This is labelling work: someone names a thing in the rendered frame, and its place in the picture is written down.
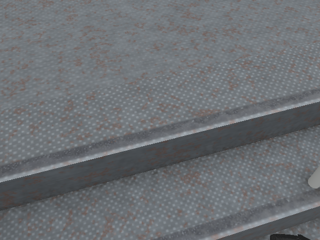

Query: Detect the stairs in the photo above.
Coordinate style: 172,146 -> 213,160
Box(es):
0,101 -> 320,240

